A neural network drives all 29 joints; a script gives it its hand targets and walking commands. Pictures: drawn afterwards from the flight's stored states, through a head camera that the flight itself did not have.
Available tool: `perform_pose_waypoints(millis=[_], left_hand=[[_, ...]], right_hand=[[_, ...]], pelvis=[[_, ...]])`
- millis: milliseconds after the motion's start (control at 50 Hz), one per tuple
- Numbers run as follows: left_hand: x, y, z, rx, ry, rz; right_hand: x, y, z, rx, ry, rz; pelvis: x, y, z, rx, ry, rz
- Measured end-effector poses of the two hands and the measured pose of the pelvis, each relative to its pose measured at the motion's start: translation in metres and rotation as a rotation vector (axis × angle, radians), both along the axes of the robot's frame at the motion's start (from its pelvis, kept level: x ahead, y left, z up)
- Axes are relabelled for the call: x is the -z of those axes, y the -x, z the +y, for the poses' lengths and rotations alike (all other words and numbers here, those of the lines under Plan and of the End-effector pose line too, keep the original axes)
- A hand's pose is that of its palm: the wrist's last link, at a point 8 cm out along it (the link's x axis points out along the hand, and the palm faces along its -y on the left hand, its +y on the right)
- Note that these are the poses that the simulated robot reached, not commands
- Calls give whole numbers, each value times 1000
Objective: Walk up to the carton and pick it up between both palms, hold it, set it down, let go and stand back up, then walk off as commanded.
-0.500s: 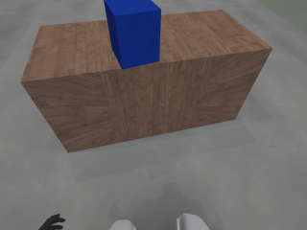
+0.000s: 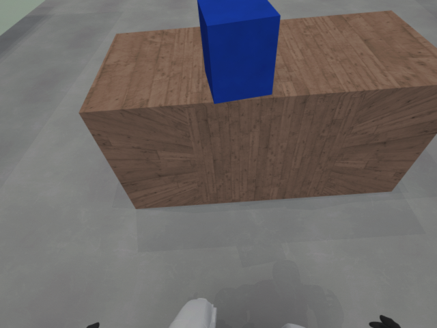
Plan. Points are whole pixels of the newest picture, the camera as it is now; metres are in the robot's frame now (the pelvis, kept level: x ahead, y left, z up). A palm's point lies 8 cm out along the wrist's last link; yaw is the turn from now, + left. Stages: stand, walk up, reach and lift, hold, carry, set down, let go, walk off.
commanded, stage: walk up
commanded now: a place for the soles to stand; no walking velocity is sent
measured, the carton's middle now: (236, 48) +0.91 -0.02 +0.06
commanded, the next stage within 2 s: none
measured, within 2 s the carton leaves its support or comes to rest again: neither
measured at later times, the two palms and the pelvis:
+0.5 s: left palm (97, 315) +0.16 +0.28 -0.10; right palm out of the picture +0.10 -0.34 -0.07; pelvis +0.08 -0.03 +0.00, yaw +0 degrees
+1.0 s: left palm (99, 314) +0.16 +0.27 -0.08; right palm (394, 272) +0.24 -0.32 -0.11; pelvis +0.13 -0.04 +0.00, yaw +7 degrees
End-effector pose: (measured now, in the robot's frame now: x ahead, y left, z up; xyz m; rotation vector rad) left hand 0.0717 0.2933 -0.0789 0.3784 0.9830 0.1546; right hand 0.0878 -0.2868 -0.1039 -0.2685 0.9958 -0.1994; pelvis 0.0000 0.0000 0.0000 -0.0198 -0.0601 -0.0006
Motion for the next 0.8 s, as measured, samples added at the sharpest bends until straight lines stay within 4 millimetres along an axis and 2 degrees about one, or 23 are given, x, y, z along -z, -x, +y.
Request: perform_pose_waypoints(millis=[80,120,220,320,400,460,540,600,700,800], left_hand=[[21,2,13,-32,46,50],[29,-4,17,-33,65,71],[27,-34,23,-24,83,28],[27,-63,26,9,62,4],[28,-79,16,23,45,1],[28,-87,1,27,33,9],[23,-99,-24,33,0,19],[13,-97,-44,5,-5,-11],[-5,-86,-61,-44,-21,25],[-16,-86,-61,-81,-42,17]], right_hand=[[-14,-31,12,-48,53,-21],[-24,-38,14,-45,85,-58],[-43,-21,6,8,154,-27],[-50,-3,-9,35,188,36],[-49,0,-27,49,194,63],[-41,-7,-42,48,177,76],[-24,-27,-68,38,134,79],[-12,-54,-79,10,100,80],[-8,-104,-79,-29,40,1],[0,-133,-69,-72,-11,-29]], pelvis=[[3,-11,14,-28,19,18],[3,-18,20,-26,1,0],[-5,-40,25,-26,4,-43],[-5,-55,15,-20,-6,-52],[-3,-67,-1,-17,-27,-55],[0,-75,-17,-15,-49,-43],[6,-88,-45,-11,-80,-26],[5,-96,-62,-37,-60,-29],[-5,-107,-72,-49,-67,-38],[-6,-116,-71,-71,-50,-43]])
